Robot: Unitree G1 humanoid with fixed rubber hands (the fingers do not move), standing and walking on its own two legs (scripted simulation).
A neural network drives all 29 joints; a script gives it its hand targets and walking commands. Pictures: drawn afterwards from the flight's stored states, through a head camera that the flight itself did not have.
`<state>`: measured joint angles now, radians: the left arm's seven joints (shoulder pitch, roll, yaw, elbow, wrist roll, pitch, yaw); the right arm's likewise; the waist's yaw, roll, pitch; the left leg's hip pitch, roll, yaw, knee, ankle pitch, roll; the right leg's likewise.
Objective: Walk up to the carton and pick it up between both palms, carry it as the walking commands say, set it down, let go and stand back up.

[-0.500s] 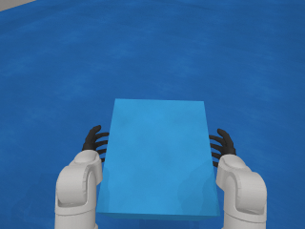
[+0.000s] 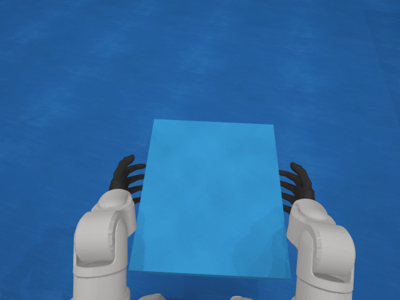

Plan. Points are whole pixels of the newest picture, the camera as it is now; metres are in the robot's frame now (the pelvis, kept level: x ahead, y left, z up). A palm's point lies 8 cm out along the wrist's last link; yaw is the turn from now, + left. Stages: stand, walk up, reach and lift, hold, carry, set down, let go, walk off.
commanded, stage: carry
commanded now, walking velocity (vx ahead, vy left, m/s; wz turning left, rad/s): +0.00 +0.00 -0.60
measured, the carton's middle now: (209, 203) +0.30 -0.01 +0.01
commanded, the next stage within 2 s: none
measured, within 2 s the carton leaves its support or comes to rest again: neither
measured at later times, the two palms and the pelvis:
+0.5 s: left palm (163, 192) +0.27 +0.07 +0.09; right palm (355, 253) +0.18 -0.22 +0.09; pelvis -0.03 +0.01 +0.00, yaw -15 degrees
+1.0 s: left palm (224, 198) +0.26 -0.03 +0.10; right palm out of the picture +0.06 -0.27 +0.09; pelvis -0.05 +0.01 -0.01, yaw -37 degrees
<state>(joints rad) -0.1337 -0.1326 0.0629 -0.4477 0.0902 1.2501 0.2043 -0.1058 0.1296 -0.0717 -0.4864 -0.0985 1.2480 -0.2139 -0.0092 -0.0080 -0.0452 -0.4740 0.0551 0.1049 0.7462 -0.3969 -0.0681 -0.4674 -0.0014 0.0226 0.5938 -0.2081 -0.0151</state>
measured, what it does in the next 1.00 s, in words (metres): steps on the spot, turning right: left foot, then right foot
